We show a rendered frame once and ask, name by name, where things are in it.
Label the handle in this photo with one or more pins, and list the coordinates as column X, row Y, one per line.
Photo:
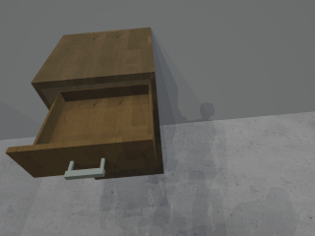
column 71, row 174

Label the cabinet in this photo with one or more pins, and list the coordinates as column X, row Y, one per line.
column 103, row 59

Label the drawer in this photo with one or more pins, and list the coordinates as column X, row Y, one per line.
column 87, row 124

